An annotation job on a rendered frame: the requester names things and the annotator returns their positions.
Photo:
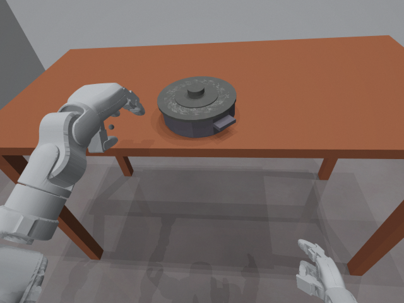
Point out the robot left forearm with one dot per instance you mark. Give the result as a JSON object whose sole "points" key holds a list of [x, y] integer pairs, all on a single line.
{"points": [[57, 163]]}

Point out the left robot upper arm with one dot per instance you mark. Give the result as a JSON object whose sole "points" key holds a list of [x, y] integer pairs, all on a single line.
{"points": [[21, 274]]}

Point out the robot right hand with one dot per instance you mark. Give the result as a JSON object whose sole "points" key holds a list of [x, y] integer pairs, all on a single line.
{"points": [[315, 280]]}

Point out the robot left hand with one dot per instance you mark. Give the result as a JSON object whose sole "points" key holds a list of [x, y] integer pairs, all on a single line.
{"points": [[106, 99]]}

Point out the lid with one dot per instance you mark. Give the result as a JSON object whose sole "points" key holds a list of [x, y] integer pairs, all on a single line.
{"points": [[175, 103]]}

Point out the knob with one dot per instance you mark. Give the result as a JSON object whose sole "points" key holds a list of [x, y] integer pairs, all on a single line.
{"points": [[195, 89]]}

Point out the robot right forearm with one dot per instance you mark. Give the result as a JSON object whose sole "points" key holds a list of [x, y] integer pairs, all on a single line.
{"points": [[338, 295]]}

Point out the table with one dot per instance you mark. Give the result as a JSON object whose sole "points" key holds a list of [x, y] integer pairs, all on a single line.
{"points": [[327, 98]]}

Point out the pot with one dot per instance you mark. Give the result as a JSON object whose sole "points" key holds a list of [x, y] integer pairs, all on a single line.
{"points": [[201, 129]]}

